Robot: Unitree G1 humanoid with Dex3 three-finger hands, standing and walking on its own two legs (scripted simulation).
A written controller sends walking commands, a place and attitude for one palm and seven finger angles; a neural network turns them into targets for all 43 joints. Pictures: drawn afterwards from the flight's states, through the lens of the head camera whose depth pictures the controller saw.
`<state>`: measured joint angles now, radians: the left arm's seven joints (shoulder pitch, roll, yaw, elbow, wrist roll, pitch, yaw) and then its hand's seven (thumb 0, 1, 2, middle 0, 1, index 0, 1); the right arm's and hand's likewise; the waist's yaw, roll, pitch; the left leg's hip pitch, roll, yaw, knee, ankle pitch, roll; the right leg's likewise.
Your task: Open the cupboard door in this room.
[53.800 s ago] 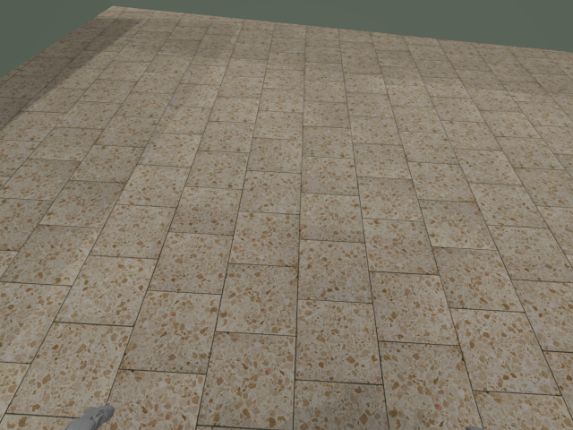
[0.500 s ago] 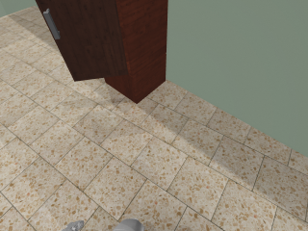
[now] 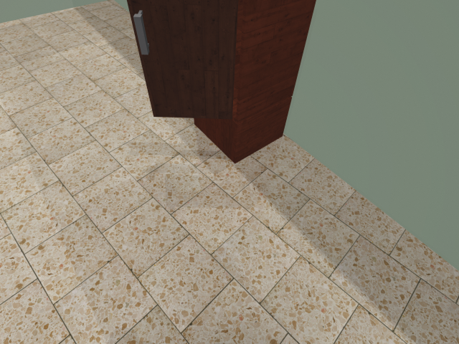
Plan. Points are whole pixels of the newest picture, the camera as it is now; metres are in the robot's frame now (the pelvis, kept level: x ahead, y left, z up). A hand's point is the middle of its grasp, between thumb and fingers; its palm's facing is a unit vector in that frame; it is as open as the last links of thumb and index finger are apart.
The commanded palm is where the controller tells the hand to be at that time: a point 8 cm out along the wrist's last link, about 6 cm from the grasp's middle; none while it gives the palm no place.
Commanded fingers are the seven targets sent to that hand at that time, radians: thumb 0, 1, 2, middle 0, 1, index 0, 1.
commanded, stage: take the last steps up to it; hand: left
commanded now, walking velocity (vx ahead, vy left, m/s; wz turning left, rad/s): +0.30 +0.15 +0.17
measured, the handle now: (143, 32) +1.10 +0.40 -0.01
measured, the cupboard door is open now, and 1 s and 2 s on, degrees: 51 51 51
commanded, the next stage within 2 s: come to a stop and stand still in 1.38 s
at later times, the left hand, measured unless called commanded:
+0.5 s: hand out of the picture +0.06 +0.24 -0.20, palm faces +0.19 -0.97 -0.16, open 7.4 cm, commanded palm none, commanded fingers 0.00 0.90 0.90 -0.20 -0.30 -0.20 -0.30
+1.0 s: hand (133, 224) +0.39 +0.27 -0.16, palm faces +0.09 -0.98 -0.19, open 7.4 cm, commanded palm none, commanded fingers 0.00 0.90 0.90 -0.20 -0.30 -0.20 -0.30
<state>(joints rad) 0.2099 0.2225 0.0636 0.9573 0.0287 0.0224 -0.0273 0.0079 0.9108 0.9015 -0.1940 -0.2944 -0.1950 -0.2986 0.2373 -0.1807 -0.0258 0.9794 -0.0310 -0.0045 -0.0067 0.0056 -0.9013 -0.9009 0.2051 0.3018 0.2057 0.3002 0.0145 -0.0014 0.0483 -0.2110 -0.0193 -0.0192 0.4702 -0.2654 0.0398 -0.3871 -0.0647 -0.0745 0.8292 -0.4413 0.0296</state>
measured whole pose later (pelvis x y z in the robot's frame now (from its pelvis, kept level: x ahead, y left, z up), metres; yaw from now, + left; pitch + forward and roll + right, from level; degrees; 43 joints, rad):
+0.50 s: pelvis +0.15 +0.07 -0.02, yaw +6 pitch +0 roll +0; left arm 0.39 0.19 0.06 1.11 0.03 -0.01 -0.01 0.01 0.91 0.90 -0.20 -0.29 -0.20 -0.30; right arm 0.15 -0.19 -0.05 0.96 -0.03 -0.05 0.02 0.01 -0.91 -0.90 0.20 0.30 0.20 0.30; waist 0.05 -0.06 0.07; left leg -0.40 0.04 0.11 0.64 -0.23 0.03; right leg -0.22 -0.15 -0.06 0.92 -0.53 0.04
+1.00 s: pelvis +0.32 +0.09 +0.00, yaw +4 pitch -1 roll +0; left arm 0.19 0.15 0.05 0.98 0.02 -0.06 0.00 0.00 0.91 0.90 -0.19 -0.29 -0.20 -0.30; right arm 0.33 -0.17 -0.05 1.11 -0.03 0.00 0.01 0.01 -0.91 -0.90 0.20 0.30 0.20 0.30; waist -0.02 0.01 0.05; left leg -0.40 0.05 0.07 1.04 -0.39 -0.01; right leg -0.23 -0.03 -0.15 0.50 -0.25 -0.05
